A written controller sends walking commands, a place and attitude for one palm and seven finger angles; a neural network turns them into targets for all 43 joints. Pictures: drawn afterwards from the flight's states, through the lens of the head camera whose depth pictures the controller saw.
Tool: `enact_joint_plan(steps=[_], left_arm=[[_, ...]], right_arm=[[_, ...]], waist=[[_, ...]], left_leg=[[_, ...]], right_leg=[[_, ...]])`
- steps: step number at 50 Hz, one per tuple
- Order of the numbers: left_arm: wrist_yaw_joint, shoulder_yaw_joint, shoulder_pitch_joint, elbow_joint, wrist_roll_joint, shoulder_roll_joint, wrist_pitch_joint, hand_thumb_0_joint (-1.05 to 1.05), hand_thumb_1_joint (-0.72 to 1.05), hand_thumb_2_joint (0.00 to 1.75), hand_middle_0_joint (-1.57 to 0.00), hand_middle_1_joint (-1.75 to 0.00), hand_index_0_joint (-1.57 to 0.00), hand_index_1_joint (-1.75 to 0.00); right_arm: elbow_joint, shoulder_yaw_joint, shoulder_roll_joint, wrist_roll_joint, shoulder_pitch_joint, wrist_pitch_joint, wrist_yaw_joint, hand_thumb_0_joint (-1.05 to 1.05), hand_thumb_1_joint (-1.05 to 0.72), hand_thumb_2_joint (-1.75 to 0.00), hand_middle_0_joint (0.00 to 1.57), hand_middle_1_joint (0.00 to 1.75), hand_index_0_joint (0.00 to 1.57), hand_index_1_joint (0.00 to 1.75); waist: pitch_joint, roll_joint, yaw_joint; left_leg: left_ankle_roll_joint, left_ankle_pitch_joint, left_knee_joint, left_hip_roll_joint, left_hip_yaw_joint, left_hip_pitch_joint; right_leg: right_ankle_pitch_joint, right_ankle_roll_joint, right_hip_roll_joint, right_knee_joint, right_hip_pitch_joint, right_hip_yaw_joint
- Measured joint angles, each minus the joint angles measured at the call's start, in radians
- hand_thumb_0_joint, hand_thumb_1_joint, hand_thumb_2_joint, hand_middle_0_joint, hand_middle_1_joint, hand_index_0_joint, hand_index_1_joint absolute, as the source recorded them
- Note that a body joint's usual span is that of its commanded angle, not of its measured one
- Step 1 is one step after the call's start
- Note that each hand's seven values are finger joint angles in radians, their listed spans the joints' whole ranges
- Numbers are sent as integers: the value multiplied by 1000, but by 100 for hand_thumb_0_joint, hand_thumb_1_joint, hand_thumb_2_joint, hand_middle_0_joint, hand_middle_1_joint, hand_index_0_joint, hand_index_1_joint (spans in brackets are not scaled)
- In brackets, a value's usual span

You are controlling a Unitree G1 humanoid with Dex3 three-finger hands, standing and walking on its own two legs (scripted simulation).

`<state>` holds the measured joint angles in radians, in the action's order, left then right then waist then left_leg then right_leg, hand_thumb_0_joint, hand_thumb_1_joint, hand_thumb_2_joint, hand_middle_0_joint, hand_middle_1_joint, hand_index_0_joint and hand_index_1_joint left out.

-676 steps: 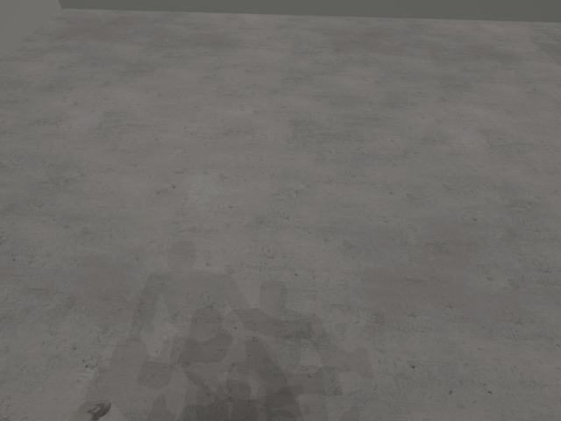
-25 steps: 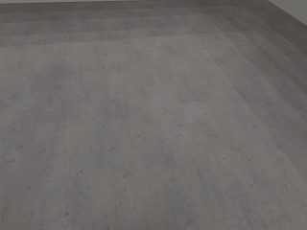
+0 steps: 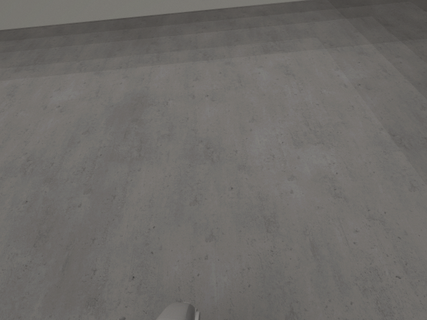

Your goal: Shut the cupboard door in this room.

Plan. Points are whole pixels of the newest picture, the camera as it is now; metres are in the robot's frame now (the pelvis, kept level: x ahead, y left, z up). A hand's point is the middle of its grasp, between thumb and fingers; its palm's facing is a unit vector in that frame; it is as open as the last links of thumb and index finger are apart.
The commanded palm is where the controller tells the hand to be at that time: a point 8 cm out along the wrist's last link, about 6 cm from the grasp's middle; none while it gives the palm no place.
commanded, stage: turn or walk to find it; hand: left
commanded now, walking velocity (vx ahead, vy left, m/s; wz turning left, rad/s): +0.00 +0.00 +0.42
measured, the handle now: out of the picture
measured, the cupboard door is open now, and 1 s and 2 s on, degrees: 87 87 87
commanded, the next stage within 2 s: none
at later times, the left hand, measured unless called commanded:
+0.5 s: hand out of the picture -0.01 +0.28 -0.17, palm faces +0.26 -0.93 -0.25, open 7.4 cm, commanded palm none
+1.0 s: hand out of the picture -0.05 +0.21 -0.15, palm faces +0.44 -0.86 -0.26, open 7.4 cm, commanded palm none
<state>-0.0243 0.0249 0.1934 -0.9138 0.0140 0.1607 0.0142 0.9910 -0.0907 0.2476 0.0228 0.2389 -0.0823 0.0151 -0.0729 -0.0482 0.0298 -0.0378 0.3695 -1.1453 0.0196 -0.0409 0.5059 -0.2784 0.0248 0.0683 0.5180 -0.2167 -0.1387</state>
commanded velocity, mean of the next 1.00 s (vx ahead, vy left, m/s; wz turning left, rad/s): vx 0.00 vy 0.00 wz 0.42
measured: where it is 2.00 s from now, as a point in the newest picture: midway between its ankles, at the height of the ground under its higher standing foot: outside the picture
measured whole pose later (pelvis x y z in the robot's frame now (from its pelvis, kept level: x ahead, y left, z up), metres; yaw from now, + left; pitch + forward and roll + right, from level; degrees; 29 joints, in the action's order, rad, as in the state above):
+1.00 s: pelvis -0.03 +0.01 +0.00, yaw +26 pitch -1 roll +2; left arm -0.02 0.03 0.22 -0.94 0.02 0.17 0.01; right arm 1.01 -0.08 0.25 0.02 0.21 -0.08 0.01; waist -0.09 -0.02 0.01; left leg -0.06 0.43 -1.02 -0.03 -0.01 0.42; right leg -0.28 0.02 0.11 0.51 -0.21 -0.19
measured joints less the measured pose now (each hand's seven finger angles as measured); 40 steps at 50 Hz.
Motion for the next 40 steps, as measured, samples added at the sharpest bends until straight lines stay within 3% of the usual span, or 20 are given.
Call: enact_joint_plan(steps=[4,10,12,14,17,20,26,32,35,38,40], left_arm=[[1,-1,15,-13,3,-3,-6,0,90,90,-21,-30,-21,-30],[4,10,30,-34,12,24,-6,0,91,90,-21,-30,-21,-30],[5,16,35,-44,11,41,-2,0,91,90,-21,-30,-21,-30],[6,24,48,-49,4,59,8,0,91,90,-21,-30,-21,-30],[1,37,45,-72,0,97,43,0,91,90,-21,-30,-21,-30],[5,42,26,-88,-2,109,57,0,91,90,-20,-30,-20,-30],[10,33,-13,-58,-5,101,41,0,91,90,-20,-30,-20,-30],[7,22,-54,-22,-9,72,31,0,91,90,-20,-30,-20,-30],[8,14,-58,-3,-10,58,14,0,91,90,-20,-30,-20,-30],[6,4,-51,6,0,32,-8,0,91,90,-20,-30,-20,-30],[5,1,-35,11,0,19,-10,0,91,90,-21,-30,-20,-30]], right_arm=[[18,2,2,-1,10,-4,0,1,-90,-90,20,30,19,30],[28,18,-9,-11,-24,2,-5,1,-91,-90,20,30,19,30],[18,25,-13,-14,-42,14,-6,1,-91,-90,20,30,19,30],[2,30,-13,-13,-55,34,-5,1,-91,-90,20,30,19,30],[-15,37,-40,-7,-84,53,-9,1,-91,-90,20,30,19,30],[-27,46,-52,-4,-92,62,-21,1,-90,-90,20,30,19,30],[-31,51,-57,-5,-94,64,-23,1,-90,-90,20,30,20,30],[-33,41,-51,0,-76,50,-19,1,-90,-90,20,30,20,30],[-30,33,-42,-2,-58,41,-16,1,-90,-90,20,30,20,30],[-23,18,-22,-8,-45,26,-15,1,-90,-90,20,30,20,30],[-15,11,-13,-6,-38,12,-12,1,-90,-90,20,30,20,30]], waist=[[-5,17,-4],[-22,54,-32],[-25,67,-38],[-18,73,-40],[-24,113,-53],[-16,104,-49],[-7,77,-45],[-3,49,-20],[4,34,-13],[-2,-1,-8],[-2,-1,-11]], left_leg=[[-22,5,22,-39,14,-32],[-23,86,288,-62,65,-152],[-17,50,419,-58,90,-204],[8,-72,567,-54,104,-258],[52,-39,539,-32,113,-251],[62,-56,588,-25,90,-268],[70,-118,672,-3,46,-291],[56,-127,658,16,0,-269],[38,-113,613,27,-23,-236],[25,41,428,30,-43,-160],[23,96,225,38,-29,-92]], right_leg=[[7,-3,23,-17,7,-36],[-4,-25,67,15,-14,-80],[-18,-40,85,49,-29,-96],[-48,-60,103,115,-59,-110],[-218,-86,86,335,-146,-9],[-199,-97,46,501,-209,49],[-157,-116,17,488,-221,93],[-159,-108,-9,298,-152,103],[-54,-99,-23,102,-69,91],[-26,-22,-30,75,-52,51],[-31,4,-17,63,-40,33]])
